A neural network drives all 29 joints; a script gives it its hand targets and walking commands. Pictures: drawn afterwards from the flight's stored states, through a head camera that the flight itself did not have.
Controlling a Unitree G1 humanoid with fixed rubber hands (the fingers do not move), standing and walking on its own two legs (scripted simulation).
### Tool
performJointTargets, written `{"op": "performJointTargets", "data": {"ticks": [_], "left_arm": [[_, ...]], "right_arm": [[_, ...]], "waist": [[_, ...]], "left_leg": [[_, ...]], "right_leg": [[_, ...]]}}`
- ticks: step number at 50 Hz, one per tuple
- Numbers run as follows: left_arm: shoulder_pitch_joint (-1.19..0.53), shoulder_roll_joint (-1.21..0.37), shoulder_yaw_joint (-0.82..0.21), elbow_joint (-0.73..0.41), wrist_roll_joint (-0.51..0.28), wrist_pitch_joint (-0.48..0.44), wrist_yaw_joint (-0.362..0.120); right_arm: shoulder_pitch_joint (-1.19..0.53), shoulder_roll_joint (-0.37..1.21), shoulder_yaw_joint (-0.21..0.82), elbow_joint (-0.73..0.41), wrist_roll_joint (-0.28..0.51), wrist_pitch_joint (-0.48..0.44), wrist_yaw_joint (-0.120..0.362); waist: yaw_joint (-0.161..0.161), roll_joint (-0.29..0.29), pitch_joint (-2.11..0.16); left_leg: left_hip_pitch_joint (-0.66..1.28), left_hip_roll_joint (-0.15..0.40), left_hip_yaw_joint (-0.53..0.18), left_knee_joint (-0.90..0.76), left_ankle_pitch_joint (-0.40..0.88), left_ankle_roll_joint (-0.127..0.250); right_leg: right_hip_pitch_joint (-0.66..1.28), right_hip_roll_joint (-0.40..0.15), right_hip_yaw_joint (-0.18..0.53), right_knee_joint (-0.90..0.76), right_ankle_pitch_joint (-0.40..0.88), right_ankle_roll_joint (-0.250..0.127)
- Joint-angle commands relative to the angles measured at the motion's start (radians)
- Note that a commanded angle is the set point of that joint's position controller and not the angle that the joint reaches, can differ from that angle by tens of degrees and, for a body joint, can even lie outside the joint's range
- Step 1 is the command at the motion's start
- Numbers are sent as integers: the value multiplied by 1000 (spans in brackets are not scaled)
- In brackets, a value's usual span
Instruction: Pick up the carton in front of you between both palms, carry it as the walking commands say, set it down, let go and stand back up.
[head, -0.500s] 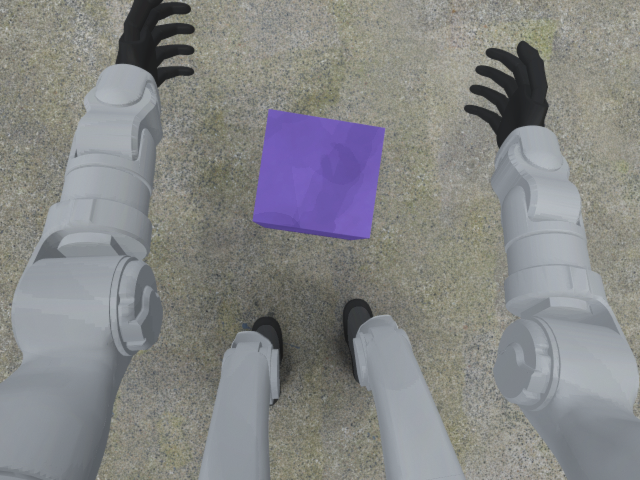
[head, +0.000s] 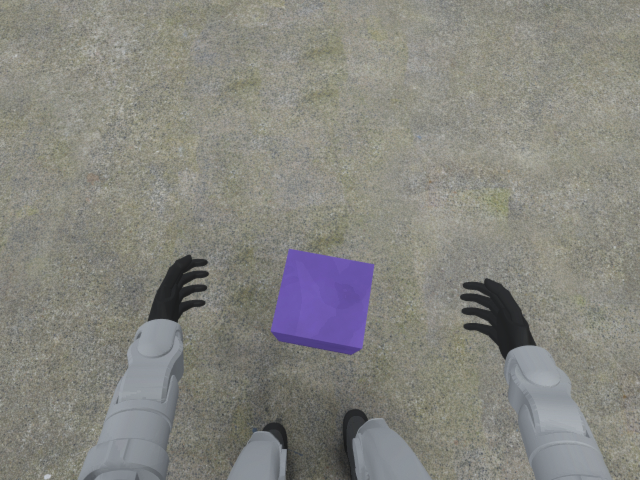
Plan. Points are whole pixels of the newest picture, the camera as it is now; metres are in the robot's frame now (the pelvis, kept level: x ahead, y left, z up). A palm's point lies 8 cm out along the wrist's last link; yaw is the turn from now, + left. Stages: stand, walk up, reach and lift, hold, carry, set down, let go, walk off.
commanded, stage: let go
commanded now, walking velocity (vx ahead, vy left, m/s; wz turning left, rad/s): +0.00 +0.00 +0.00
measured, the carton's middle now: (322, 306) +0.42 -0.02 -0.61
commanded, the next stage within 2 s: stand in 0.84 s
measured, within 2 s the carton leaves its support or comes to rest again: neither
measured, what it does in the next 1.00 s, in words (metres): stands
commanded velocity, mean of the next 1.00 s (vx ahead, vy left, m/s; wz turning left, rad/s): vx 0.00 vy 0.00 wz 0.00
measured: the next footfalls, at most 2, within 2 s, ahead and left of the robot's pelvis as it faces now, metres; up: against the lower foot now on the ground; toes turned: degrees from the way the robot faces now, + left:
none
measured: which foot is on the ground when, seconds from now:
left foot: down 0.00-1.00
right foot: down 0.00-1.00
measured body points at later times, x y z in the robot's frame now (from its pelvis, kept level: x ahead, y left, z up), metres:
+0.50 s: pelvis +0.03 +0.03 +0.04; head +0.06 +0.02 +0.49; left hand +0.21 +0.26 -0.04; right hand +0.20 -0.21 -0.04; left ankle +0.00 +0.13 -0.70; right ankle +0.02 -0.10 -0.70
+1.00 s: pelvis +0.02 +0.01 +0.03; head +0.03 +0.00 +0.48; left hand +0.18 +0.28 -0.05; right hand +0.18 -0.27 -0.05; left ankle +0.00 +0.13 -0.70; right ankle +0.02 -0.10 -0.70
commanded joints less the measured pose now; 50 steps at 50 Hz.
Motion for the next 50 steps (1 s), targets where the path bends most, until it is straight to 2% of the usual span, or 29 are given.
{"op": "performJointTargets", "data": {"ticks": [1,7,16,22,28,33,34,35,42,43,44,46,47,50], "left_arm": [[62,87,1,-90,-7,-44,-10],[257,104,-40,-143,-34,-75,-24],[476,109,-91,-223,-60,-55,-52],[522,114,-116,-266,-76,-1,-78],[514,118,-127,-291,-80,44,-92],[509,123,-119,-298,-65,66,-94],[565,127,-110,-233,-87,37,-72],[553,125,-114,-254,-84,32,-62],[520,134,-121,-251,-78,41,-58],[549,262,-89,-120,-35,12,-21],[551,288,-85,-106,-26,-6,-7],[516,277,-89,-92,-20,-29,-7],[506,264,-90,-83,-21,-36,-8],[497,260,-94,-47,-29,-51,-19]], "right_arm": [[99,-76,14,-114,18,-39,-11],[298,-90,59,-184,39,-60,-25],[414,-116,79,-211,32,-34,-21],[411,-129,66,-208,8,19,-17],[418,-130,52,-206,-14,64,-19],[412,-125,49,-214,-18,86,-16],[362,-162,42,-285,-34,134,-43],[389,-156,59,-269,-28,150,-54],[387,-131,81,-277,-22,185,-76],[340,-234,51,-143,-28,101,-111],[372,-221,51,-123,-30,59,-120],[392,-224,56,-72,-38,14,-113],[387,-226,56,-55,-39,-1,-110],[370,-240,60,-11,-37,-26,-102]], "waist": [[9,-18,-512],[21,-1,-363],[59,63,-82],[69,46,44],[62,16,109],[69,30,129],[73,12,80],[78,35,83],[81,39,110],[97,83,125],[82,50,116],[69,24,106],[71,23,99],[78,13,57]], "left_leg": [[204,-34,50,-100,243,3],[428,-24,39,-196,296,5],[697,4,28,-330,325,-7],[742,15,26,-371,282,-10],[759,20,25,-383,249,-3],[754,18,28,-380,235,-2],[802,18,29,-339,322,-3],[804,16,27,-330,345,-7],[770,7,39,-335,273,7],[644,49,3,-292,93,-8],[673,48,-5,-288,30,0],[681,61,-34,-296,-49,11],[676,66,-43,-298,-54,16],[687,79,-52,-295,53,21]], "right_leg": [[657,-26,33,-54,556,52],[732,-17,26,-152,525,52],[763,10,-11,-307,304,35],[804,19,-29,-333,206,28],[844,22,-31,-333,184,26],[881,21,-30,-327,187,24],[852,45,-42,-299,170,29],[841,41,-40,-296,171,27],[829,26,-22,-301,168,30],[709,-65,26,-316,128,44],[687,-85,62,-332,65,26],[632,-88,81,-354,-82,10],[629,-83,82,-350,-95,7],[678,-84,80,-329,39,5]]}}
